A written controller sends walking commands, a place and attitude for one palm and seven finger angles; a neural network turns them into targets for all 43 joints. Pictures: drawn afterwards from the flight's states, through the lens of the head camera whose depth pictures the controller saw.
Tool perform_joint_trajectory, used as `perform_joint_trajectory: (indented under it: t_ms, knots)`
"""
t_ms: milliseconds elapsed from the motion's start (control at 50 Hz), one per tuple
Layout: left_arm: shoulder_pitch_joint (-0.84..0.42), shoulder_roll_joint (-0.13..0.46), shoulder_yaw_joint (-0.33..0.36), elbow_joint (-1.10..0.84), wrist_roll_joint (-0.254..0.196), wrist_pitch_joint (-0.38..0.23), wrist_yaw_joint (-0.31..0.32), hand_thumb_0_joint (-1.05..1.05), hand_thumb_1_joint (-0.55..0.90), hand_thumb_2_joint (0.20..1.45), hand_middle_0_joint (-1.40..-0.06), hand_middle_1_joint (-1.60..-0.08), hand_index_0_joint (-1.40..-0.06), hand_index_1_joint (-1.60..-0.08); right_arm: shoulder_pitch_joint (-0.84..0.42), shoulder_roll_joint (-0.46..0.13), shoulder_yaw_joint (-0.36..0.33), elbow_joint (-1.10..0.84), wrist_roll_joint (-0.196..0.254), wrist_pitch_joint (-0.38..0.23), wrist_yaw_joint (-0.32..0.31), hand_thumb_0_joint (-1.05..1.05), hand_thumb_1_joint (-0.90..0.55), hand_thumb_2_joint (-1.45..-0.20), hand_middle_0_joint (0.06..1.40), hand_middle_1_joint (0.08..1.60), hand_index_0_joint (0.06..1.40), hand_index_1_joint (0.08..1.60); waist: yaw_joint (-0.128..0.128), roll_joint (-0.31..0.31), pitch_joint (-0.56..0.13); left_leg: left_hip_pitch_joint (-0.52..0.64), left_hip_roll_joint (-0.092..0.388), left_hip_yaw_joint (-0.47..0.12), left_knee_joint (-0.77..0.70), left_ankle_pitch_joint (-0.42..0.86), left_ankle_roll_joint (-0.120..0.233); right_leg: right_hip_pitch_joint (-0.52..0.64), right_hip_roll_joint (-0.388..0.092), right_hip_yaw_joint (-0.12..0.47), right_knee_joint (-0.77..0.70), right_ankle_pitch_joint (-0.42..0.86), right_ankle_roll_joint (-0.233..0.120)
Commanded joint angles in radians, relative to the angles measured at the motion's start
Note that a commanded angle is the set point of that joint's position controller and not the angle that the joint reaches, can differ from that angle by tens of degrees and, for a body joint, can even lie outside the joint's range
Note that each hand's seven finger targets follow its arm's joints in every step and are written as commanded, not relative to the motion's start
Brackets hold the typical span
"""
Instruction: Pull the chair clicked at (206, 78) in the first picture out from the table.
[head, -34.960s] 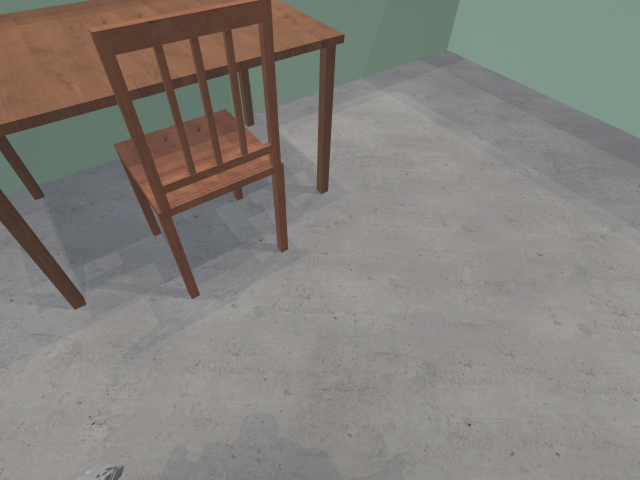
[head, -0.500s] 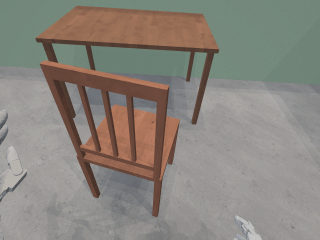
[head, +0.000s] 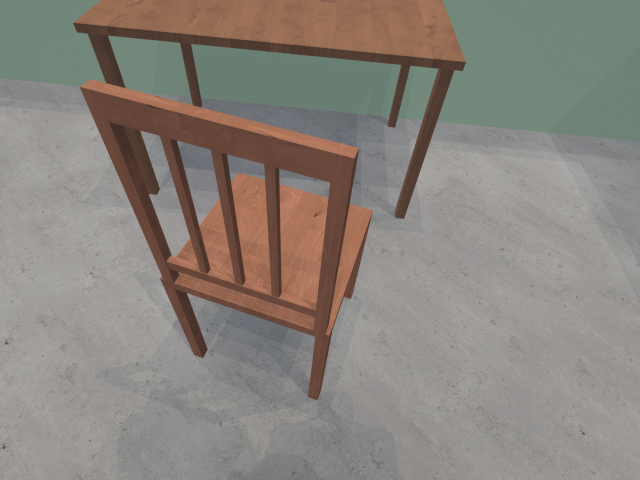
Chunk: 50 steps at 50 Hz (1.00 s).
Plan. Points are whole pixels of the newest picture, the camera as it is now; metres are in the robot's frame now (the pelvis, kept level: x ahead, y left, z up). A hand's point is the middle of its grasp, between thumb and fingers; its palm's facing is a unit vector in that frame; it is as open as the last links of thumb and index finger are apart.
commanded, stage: let the arm hang, fingers relaxed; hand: left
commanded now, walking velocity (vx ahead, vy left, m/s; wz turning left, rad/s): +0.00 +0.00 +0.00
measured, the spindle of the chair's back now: (231, 227) +0.53 +0.20 -0.06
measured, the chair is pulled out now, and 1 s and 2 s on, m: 0.58 0.58 0.58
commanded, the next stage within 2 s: look to check the result in 0.70 s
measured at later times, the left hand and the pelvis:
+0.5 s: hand out of the picture +0.00 +0.14 -0.17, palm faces +0.01 -0.98 -0.18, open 7.3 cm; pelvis +0.00 -0.02 +0.00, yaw -1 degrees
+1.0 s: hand out of the picture +0.00 +0.13 -0.17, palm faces +0.02 -0.98 -0.18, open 7.3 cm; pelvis +0.00 -0.03 +0.00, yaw -1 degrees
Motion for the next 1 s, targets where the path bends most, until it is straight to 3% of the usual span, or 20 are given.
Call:
perform_joint_trajectory:
  t_ms: [0, 200, 260, 300, 420, 480, 520, 600, 700, 720, 800, 840, 900, 920, 980]
  knots:
    - [0.033, 0.083, -0.005, 0.000, -0.002, -0.033, 0.001, 0.000, 0.900, 0.900, -0.200, -0.300, -0.200, -0.300, 0.049, -0.123, -0.034, -0.033, 0.008, -0.030, -0.014, 0.000, -0.900, -0.900, 0.200, 0.300, 0.200, 0.300, -0.008, 0.098, -0.003, -0.067, 0.105, -0.117, -0.178, -0.040, 0.035, 0.031, -0.062, 0.090, -0.079, -0.040, -0.049]
    - [0.085, 0.055, -0.019, 0.088, -0.006, -0.040, 0.012, 0.000, 0.900, 0.900, -0.200, -0.300, -0.200, -0.300, 0.143, -0.079, -0.025, 0.049, 0.011, -0.033, -0.020, 0.000, -0.900, -0.900, 0.200, 0.300, 0.200, 0.300, -0.011, 0.009, 0.015, -0.050, 0.096, -0.088, -0.160, 0.003, 0.038, 0.004, -0.073, 0.107, -0.091, -0.049, -0.057]
    - [0.091, 0.050, -0.018, 0.096, -0.006, -0.041, 0.014, 0.000, 0.900, 0.900, -0.200, -0.300, -0.200, -0.300, 0.150, -0.064, -0.023, 0.064, 0.010, -0.032, -0.020, 0.000, -0.900, -0.900, 0.200, 0.300, 0.200, 0.300, -0.009, 0.032, 0.040, -0.063, 0.089, -0.077, -0.158, -0.009, 0.036, -0.012, -0.073, 0.113, -0.097, -0.070, -0.059]
    - [0.091, 0.046, -0.016, 0.098, -0.006, -0.043, 0.016, 0.000, 0.900, 0.900, -0.200, -0.300, -0.200, -0.300, 0.154, -0.053, -0.022, 0.070, 0.010, -0.031, -0.019, 0.000, -0.900, -0.900, 0.200, 0.300, 0.200, 0.300, -0.009, 0.005, 0.042, -0.062, 0.083, -0.067, -0.147, -0.007, 0.033, -0.015, -0.077, 0.116, -0.104, -0.082, -0.061]
    - [0.083, 0.031, -0.011, 0.094, -0.005, -0.045, 0.019, 0.000, 0.900, 0.900, -0.200, -0.300, -0.200, -0.300, 0.149, -0.033, -0.023, 0.079, 0.008, -0.031, -0.021, 0.000, -0.900, -0.900, 0.200, 0.300, 0.200, 0.300, -0.007, 0.052, 0.071, -0.072, 0.083, -0.065, -0.150, 0.002, 0.029, -0.030, -0.068, 0.119, -0.107, -0.076, -0.065]
    - [0.077, 0.023, -0.009, 0.095, -0.006, -0.048, 0.019, 0.000, 0.900, 0.900, -0.200, -0.300, -0.200, -0.300, 0.154, -0.028, -0.022, 0.083, 0.008, -0.033, -0.023, 0.000, -0.900, -0.900, 0.200, 0.300, 0.200, 0.300, -0.010, 0.045, 0.045, -0.061, 0.081, -0.058, -0.138, 0.035, 0.024, -0.011, -0.073, 0.129, -0.107, -0.055, -0.067]
    - [0.078, 0.020, -0.009, 0.094, -0.006, -0.047, 0.019, 0.000, 0.900, 0.900, -0.200, -0.300, -0.200, -0.300, 0.145, -0.023, -0.024, 0.083, 0.008, -0.031, -0.025, 0.000, -0.900, -0.900, 0.200, 0.300, 0.200, 0.300, -0.009, 0.063, 0.068, -0.060, 0.083, -0.057, -0.138, 0.033, 0.025, -0.029, -0.070, 0.125, -0.114, -0.058, -0.068]
    - [0.066, 0.023, -0.005, 0.086, -0.006, -0.050, 0.017, 0.000, 0.900, 0.900, -0.200, -0.300, -0.200, -0.300, 0.155, -0.023, -0.024, 0.084, 0.008, -0.032, -0.023, 0.000, -0.900, -0.900, 0.200, 0.300, 0.200, 0.300, -0.015, 0.023, 0.030, -0.040, 0.081, -0.050, -0.126, 0.048, 0.020, -0.009, -0.075, 0.130, -0.117, -0.051, -0.070]
    - [0.061, 0.021, -0.005, 0.081, -0.006, -0.049, 0.017, 0.000, 0.900, 0.900, -0.200, -0.300, -0.200, -0.300, 0.148, -0.022, -0.023, 0.089, 0.008, -0.032, -0.025, 0.000, -0.900, -0.900, 0.200, 0.300, 0.200, 0.300, -0.015, 0.028, 0.039, -0.036, 0.084, -0.052, -0.128, 0.059, 0.018, -0.010, -0.075, 0.127, -0.119, -0.045, -0.071]
    - [0.060, 0.018, -0.006, 0.085, -0.007, -0.048, 0.018, 0.000, 0.900, 0.900, -0.200, -0.300, -0.200, -0.300, 0.142, -0.023, -0.024, 0.089, 0.008, -0.031, -0.026, 0.000, -0.900, -0.900, 0.200, 0.300, 0.200, 0.300, -0.013, 0.056, 0.066, -0.041, 0.087, -0.054, -0.136, 0.048, 0.019, -0.029, -0.071, 0.124, -0.123, -0.057, -0.072]
    - [0.061, 0.023, -0.003, 0.084, -0.007, -0.049, 0.017, 0.000, 0.900, 0.900, -0.200, -0.300, -0.200, -0.300, 0.153, -0.026, -0.024, 0.092, 0.008, -0.034, -0.025, 0.000, -0.900, -0.900, 0.200, 0.300, 0.200, 0.300, -0.014, 0.034, 0.021, -0.030, 0.085, -0.051, -0.131, 0.054, 0.017, -0.001, -0.074, 0.131, -0.122, -0.057, -0.073]
    - [0.057, 0.021, -0.004, 0.085, -0.007, -0.047, 0.017, 0.000, 0.900, 0.900, -0.200, -0.300, -0.200, -0.300, 0.149, -0.023, -0.023, 0.094, 0.008, -0.033, -0.026, 0.000, -0.900, -0.900, 0.200, 0.300, 0.200, 0.300, -0.013, 0.051, 0.054, -0.044, 0.091, -0.058, -0.145, 0.040, 0.019, -0.016, -0.068, 0.124, -0.121, -0.062, -0.072]
    - [0.063, 0.024, -0.003, 0.085, -0.007, -0.049, 0.017, 0.000, 0.900, 0.900, -0.200, -0.300, -0.200, -0.300, 0.158, -0.024, -0.023, 0.095, 0.009, -0.034, -0.025, 0.000, -0.900, -0.900, 0.200, 0.300, 0.200, 0.300, -0.014, 0.033, 0.022, -0.035, 0.085, -0.051, -0.137, 0.040, 0.017, 0.005, -0.072, 0.133, -0.127, -0.064, -0.073]
    - [0.058, 0.022, -0.004, 0.089, -0.008, -0.047, 0.018, 0.000, 0.900, 0.900, -0.200, -0.300, -0.200, -0.300, 0.154, -0.020, -0.025, 0.094, 0.009, -0.031, -0.026, 0.000, -0.900, -0.900, 0.200, 0.300, 0.200, 0.300, -0.013, 0.026, 0.050, -0.039, 0.087, -0.051, -0.142, 0.030, 0.018, -0.014, -0.071, 0.126, -0.133, -0.076, -0.074]
    - [0.061, 0.016, -0.005, 0.088, -0.008, -0.049, 0.017, 0.000, 0.900, 0.900, -0.200, -0.300, -0.200, -0.300, 0.158, -0.022, -0.023, 0.099, 0.009, -0.035, -0.027, 0.000, -0.900, -0.900, 0.200, 0.300, 0.200, 0.300, -0.013, 0.047, 0.035, -0.032, 0.092, -0.053, -0.141, 0.063, 0.017, -0.001, -0.069, 0.124, -0.119, -0.036, -0.073]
